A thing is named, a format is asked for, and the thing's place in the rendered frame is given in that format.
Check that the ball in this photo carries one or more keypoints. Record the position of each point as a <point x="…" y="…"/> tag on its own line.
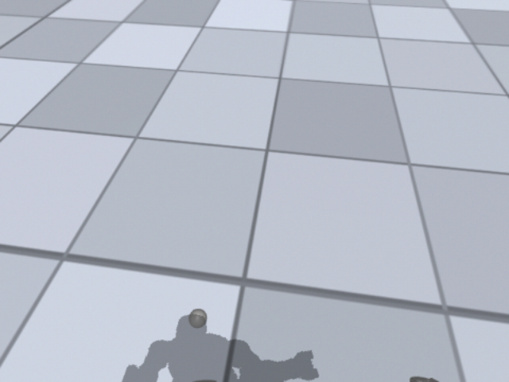
<point x="197" y="318"/>

